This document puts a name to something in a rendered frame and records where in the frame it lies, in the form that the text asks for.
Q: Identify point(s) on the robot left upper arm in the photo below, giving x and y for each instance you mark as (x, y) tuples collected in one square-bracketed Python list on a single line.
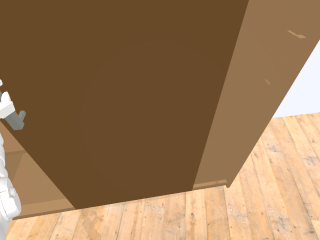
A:
[(10, 205)]

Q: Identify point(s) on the handle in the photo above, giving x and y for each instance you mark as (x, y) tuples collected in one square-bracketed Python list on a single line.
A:
[(15, 120), (286, 63)]

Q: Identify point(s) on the left robot hand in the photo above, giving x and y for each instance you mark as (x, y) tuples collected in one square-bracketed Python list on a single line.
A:
[(6, 105)]

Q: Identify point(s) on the wardrobe door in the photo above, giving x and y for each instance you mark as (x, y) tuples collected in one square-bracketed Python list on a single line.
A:
[(119, 95), (260, 48)]

